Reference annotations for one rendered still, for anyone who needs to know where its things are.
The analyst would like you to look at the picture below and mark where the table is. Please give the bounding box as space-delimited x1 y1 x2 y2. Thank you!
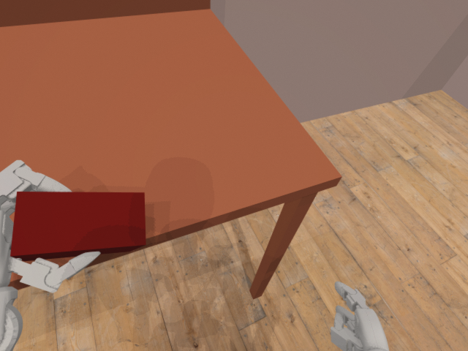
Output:
0 0 342 300

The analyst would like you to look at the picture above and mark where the sponge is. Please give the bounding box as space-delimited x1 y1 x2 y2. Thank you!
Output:
10 192 146 261

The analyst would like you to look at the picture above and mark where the robot left forearm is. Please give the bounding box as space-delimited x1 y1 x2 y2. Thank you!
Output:
0 287 23 351

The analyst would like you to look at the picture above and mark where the left robot hand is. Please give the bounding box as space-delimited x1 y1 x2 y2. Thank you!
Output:
0 160 101 293

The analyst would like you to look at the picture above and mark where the right robot hand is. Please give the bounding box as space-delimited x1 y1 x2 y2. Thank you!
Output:
331 282 389 351

